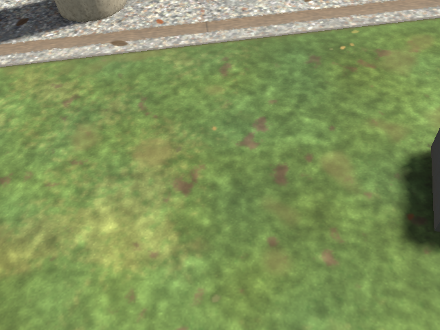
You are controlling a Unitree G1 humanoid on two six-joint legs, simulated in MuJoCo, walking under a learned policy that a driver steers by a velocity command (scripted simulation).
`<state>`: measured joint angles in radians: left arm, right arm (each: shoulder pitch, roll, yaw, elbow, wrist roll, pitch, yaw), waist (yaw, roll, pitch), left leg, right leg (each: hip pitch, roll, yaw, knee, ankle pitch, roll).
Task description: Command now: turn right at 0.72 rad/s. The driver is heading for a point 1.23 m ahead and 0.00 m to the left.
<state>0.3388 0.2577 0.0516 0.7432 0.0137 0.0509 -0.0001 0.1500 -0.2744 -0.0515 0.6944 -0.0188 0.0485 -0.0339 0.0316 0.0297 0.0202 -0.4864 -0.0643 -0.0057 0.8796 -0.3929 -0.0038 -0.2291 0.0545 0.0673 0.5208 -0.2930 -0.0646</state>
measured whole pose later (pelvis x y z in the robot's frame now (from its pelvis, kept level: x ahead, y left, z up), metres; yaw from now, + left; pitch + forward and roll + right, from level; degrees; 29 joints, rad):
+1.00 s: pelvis +0.38 -0.10 +0.00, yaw +1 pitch +2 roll -2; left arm 0.31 0.29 0.05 0.76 0.04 -0.08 0.00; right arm 0.28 -0.33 -0.07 0.79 -0.02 -0.02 0.05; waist 0.00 0.05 -0.01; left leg -0.60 0.06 0.01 1.24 -0.25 0.10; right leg -0.15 -0.01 -0.15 0.42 -0.29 0.00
